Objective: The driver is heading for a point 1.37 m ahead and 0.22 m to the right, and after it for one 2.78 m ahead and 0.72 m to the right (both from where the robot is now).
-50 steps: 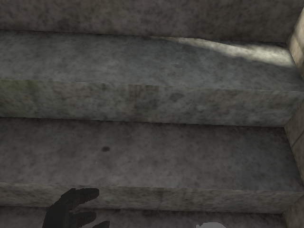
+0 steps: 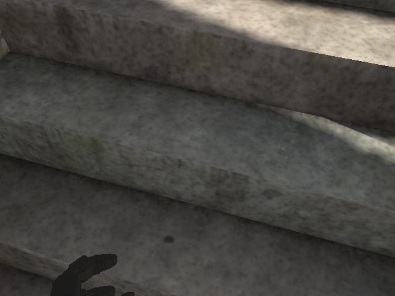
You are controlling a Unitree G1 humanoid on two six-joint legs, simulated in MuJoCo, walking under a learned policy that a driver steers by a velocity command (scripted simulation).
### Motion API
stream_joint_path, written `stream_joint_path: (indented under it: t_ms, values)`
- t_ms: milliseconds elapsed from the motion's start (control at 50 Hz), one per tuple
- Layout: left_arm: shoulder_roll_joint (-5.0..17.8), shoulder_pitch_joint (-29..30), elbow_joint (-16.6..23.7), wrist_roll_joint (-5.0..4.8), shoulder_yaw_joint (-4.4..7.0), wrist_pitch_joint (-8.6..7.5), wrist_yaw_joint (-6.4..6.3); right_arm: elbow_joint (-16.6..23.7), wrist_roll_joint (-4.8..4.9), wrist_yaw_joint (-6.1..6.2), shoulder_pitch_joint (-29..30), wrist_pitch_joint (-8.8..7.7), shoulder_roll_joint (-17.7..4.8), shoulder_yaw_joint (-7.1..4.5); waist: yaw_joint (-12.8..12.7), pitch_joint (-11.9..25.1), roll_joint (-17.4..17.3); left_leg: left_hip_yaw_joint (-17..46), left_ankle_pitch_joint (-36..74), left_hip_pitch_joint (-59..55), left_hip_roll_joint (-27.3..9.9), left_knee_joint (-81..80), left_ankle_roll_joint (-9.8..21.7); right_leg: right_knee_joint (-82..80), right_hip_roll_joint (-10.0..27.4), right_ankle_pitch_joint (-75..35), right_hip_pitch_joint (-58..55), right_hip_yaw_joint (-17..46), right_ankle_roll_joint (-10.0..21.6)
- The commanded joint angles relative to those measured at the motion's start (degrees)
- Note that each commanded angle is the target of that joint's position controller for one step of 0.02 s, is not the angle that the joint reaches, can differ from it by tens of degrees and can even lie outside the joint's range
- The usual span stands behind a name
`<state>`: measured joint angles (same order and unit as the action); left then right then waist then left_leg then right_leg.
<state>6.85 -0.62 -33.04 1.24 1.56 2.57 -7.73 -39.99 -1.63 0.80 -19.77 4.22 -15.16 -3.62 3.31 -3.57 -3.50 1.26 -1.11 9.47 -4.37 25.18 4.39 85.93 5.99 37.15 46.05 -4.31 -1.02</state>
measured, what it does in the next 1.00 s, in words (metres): walks ahead: right foot, then left foot 0.19 m higher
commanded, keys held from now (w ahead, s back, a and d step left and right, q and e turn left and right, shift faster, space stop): no key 0.26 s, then w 0.74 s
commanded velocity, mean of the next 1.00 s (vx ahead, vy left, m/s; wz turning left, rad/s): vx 0.26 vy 0.00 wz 0.01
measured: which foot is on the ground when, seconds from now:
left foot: down 0.00-0.48, up 0.50-0.88, down 0.90-1.00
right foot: up 0.00-0.48, down 0.50-0.92, up 0.94-1.00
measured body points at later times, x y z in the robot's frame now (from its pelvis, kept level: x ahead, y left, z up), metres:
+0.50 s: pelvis -0.02 +0.02 -0.04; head -0.02 +0.01 +0.41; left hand +0.14 +0.24 -0.14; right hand +0.09 -0.22 -0.16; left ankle -0.03 +0.11 -0.77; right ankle -0.08 -0.06 -0.77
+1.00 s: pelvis +0.14 +0.09 +0.05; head +0.15 +0.06 +0.50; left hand +0.17 +0.33 -0.07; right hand +0.31 -0.13 -0.06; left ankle +0.23 +0.16 -0.58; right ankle -0.03 -0.04 -0.51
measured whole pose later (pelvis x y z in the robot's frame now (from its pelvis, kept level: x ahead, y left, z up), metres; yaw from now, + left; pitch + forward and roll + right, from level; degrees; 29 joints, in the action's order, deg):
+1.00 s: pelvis +0.14 +0.09 +0.05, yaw +1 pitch +2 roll +4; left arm 10.0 -23.5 -48.5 -0.2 4.4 -7.1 1.6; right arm -39.2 -1.5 0.3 -5.8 2.2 -8.3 -2.4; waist 1.5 0.2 0.8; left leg -10.7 -25.8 43.5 1.4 67.0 6.6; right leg 83.6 1.3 1.3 22.2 4.6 4.8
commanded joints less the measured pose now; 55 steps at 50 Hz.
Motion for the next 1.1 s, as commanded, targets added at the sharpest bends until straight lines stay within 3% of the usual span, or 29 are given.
stream_joint_path:
  t_ms: [20,40,80,100,140,200,260,320,420,460,480,500,520,540,580,640,720,760,780,820,840,860,900,920,940,960,1000,1040,1100]
  values:
    - [-0.68,-4.78,0.0,-2.49,2.13,0.55,1.82,3.59,-1.38,-1.22,-1.8,-5.52,-5.61,0.0,-3.9,10.09,-15.53,8.23,76.21,-7.69,-11.22,5.66,1.6,36.85,-7.5,4.4,8.64,-2.17,0.22]
    - [-0.56,-2.38,-0.41,-2.2,2.04,-0.05,1.61,5.09,-2.2,-0.95,-0.53,-5.17,-8.23,-0.44,-3.02,13.59,-11.71,10.5,61.17,-7.57,-12.26,2.53,6.39,48.86,-8.58,-0.6,12.01,2.29,-1.74]
    - [0.15,9.67,5.5,0.29,0.69,-1.73,2.79,5.06,-1.61,1.58,1.86,-3.74,-9.31,-1.45,-1.13,7.17,-12.48,17.1,19.99,-4.82,-14.31,-4.42,15.45,54.81,-5.69,-4.58,24.84,2.75,-0.55]
    - [1.01,9.94,4.62,0.9,0.23,-1.87,4.0,3.53,-1.08,2.09,1.54,-3.57,-5.15,-0.76,-0.69,4.87,-4.72,17.15,-0.48,-4.86,-10.98,-5.48,13.56,50.74,-4.6,-13.75,27.23,3.6,0.33]
    - [1.59,7.81,2.66,1.19,0.07,-2.11,6.49,3.54,0.1,3.27,0.9,-5.38,-0.41,0.6,-1.08,6.08,4.81,18.4,-11.61,-4.4,-10.33,-6.5,11.02,37.63,-3.81,-23.87,20.23,4.95,1.47]
    - [0.18,2.92,-0.88,1.18,-0.07,-0.96,7.04,2.26,0.92,4.12,1.93,-7.26,-0.25,0.58,-1.65,8.47,2.74,16.04,-8.08,-1.66,-9.09,-5.31,10.2,30.46,-6.01,-28.5,10.86,3.6,1.81]
    - [2.31,1.58,-1.87,2.12,0.6,-0.54,5.25,2.08,0.56,3.48,3.36,-8.91,-0.33,0.71,-1.9,8.78,-0.69,15.7,-1.37,-2.79,-8.98,-5.04,12.0,21.9,-6.02,-27.92,6.36,4.26,2.05]
    - [2.43,2.46,-1.81,2.0,0.23,-1.4,5.87,1.12,0.16,3.35,2.88,-8.92,-0.28,0.41,-2.51,6.62,-1.54,14.75,-16.51,-2.58,-6.38,-8.45,10.59,-0.61,-3.57,-23.21,2.24,3.39,3.17]
    - [3.43,-3.06,-6.06,-0.57,0.53,-2.67,4.96,0.68,-0.97,3.74,0.67,-6.98,-1.14,-0.74,-0.26,6.77,-8.88,13.23,-5.16,4.68,-7.76,-12.72,13.04,-42.76,-7.67,-2.56,-23.22,-2.97,5.95]
    - [2.06,-11.03,-9.53,-0.59,0.46,-4.55,4.28,0.36,0.4,2.6,1.48,-5.89,0.06,-0.71,-3.66,7.72,-3.08,9.34,0.78,3.66,-5.42,-2.32,10.67,-63.61,-7.87,-20.75,-31.85,-3.04,6.55]
    - [3.84,-14.33,-11.37,0.91,1.12,-5.96,4.42,1.17,1.43,1.28,1.85,-6.06,1.86,-0.85,-3.9,8.99,4.2,4.92,-1.7,11.16,-1.67,9.34,7.78,-68.64,-3.52,-26.29,-41.28,5.04,7.19]
    - [7.42,-20.16,-12.48,2.04,1.78,-6.93,4.52,3.35,1.39,-0.08,3.85,-7.16,5.55,-0.07,-6.12,11.21,16.75,-1.49,-22.14,31.97,4.67,29.23,3.38,-70.9,9.36,-35.32,-55.79,23.43,8.99]
    - [12.11,-21.75,-11.5,0.91,3.34,-7.41,5.48,2.71,-0.53,-0.17,2.48,-6.96,5.33,-0.91,-6.58,10.94,15.51,2.84,-25.46,42.49,10.76,48.95,1.17,-67.34,16.27,-51.25,-58.2,33.15,13.77]
    - [15.2,-21.17,-11.15,0.11,4.95,-7.42,5.34,4.25,-1.99,-0.24,4.51,-6.18,2.95,-1.77,-7.91,10.9,17.24,4.22,-26.01,49.72,9.88,70.35,1.02,-70.49,19.4,-29.16,-54.36,39.91,22.48]
    - [11.16,-18.23,-13.26,0.14,3.94,-8.47,6.07,8.55,-2.42,-0.34,17.24,-6.91,4.19,-0.79,-6.23,-1.27,10.01,7.22,-22.6,70.0,8.59,94.68,1.96,-74.52,14.26,-0.94,-48.95,29.81,20.54]
    - [6.39,-26.33,-18.66,1.2,2.32,-10.39,5.92,9.63,-1.82,-1.56,20.51,-7.72,8.4,2.03,-5.08,-3.22,4.74,8.77,-22.49,78.99,8.99,106.9,3.78,-72.01,10.97,-16.65,-49.31,19.13,15.17]
    - [8.22,-26.79,-22.06,-0.33,1.95,-12.38,6.64,14.7,-1.06,-0.39,27.83,-5.11,8.62,3.13,-2.38,-5.97,8.92,2.79,-28.2,77.16,6.58,102.74,4.29,-80.0,9.6,-21.51,-38.17,9.31,11.93]
    - [4.91,-28.23,-23.98,-1.88,0.75,-10.65,5.5,17.83,-0.2,-1.63,30.72,-3.4,9.26,4.04,-1.21,-7.02,11.16,-6.03,-24.45,66.69,0.51,85.01,4.04,-86.96,4.87,-29.52,-31.16,5.23,12.11]
    - [6.53,-29.68,-24.1,-2.3,1.38,-10.09,5.08,17.67,-0.38,-2.46,30.18,-2.24,8.31,4.02,-2.68,-3.31,10.08,-10.97,-22.27,61.66,-0.33,78.15,3.19,-90.71,5.52,-41.25,-34.99,5.19,15.06]
    - [6.93,-25.11,-21.21,-3.15,1.2,-9.13,5.09,13.88,2.32,-2.54,26.05,-1.18,10.4,4.98,-1.24,3.92,7.26,-16.96,-23.82,35.83,1.97,56.37,4.25,-89.59,3.86,-69.06,-32.14,-1.45,14.08]
    - [11.84,-26.57,-20.12,-3.59,1.84,-10.25,4.96,11.52,3.4,-1.69,19.47,-1.08,10.75,4.34,0.93,10.46,11.59,-16.88,-23.38,22.9,6.31,56.23,5.01,-81.91,8.44,-108.42,-34.82,-1.5,14.09]
    - [17.21,-25.84,-19.19,-3.65,3.38,-11.52,4.99,8.94,2.91,-0.56,8.64,-0.32,8.23,2.61,6.02,17.16,14.94,-13.89,-24.41,16.33,7.87,53.85,6.04,-70.83,11.49,-126.76,-41.19,-1.54,12.8]
    - [21.78,-25.2,-18.41,-4.75,5.37,-13.15,7.19,7.74,0.95,-0.36,-0.88,-1.37,1.94,0.05,11.28,26.06,17.38,-8.06,-28.84,2.85,9.54,33.74,7.68,-49.69,10.41,-120.14,-46.47,-0.07,11.07]
    - [17.14,-29.0,-16.22,-4.72,4.55,-13.32,8.7,4.79,0.92,0.11,0.38,-1.66,-2.03,-1.65,8.18,26.28,8.84,8.68,-38.48,-4.78,4.27,24.27,10.17,-35.97,3.9,-103.18,-30.2,2.36,9.59]
    - [12.7,-24.83,-12.51,-3.26,4.53,-12.37,10.61,4.19,0.2,0.3,-0.09,-1.29,-5.85,-3.73,9.62,23.01,-2.79,40.85,-52.77,-2.64,-8.53,0.91,15.31,-11.66,-8.36,-47.51,-17.07,3.9,7.06]
    - [9.89,-18.82,-9.27,-1.58,4.92,-11.72,10.86,4.27,-0.36,0.14,6.77,-1.34,-7.44,-3.9,6.98,24.11,-5.17,53.77,-60.93,4.86,-12.81,-8.51,15.62,21.27,-11.36,-33.17,-12.07,12.12,5.78]
    - [2.69,-10.54,0.49,0.77,2.77,-10.77,9.21,-0.89,-0.56,0.1,10.58,-4.45,-0.1,-1.23,-0.7,11.47,-0.23,40.15,-51.27,14.49,-10.93,-5.68,10.87,35.86,-8.0,-34.4,0.52,13.15,7.68]
    - [-3.42,-14.07,0.29,0.96,-0.43,-9.17,7.71,-9.62,-1.81,0.21,6.05,-6.99,8.01,1.46,-5.68,1.96,4.94,26.18,-38.06,20.53,-7.94,-1.74,6.68,40.86,-7.99,-33.68,8.49,14.79,10.38]
    - [-4.96,-16.69,-0.81,-1.04,-2.07,-6.98,6.65,-14.74,-1.52,0.06,1.66,-9.21,8.68,2.48,-7.49,-1.64,3.78,12.0,-20.52,18.3,-7.41,-4.68,4.81,41.6,-7.66,-28.58,17.34,15.75,9.37]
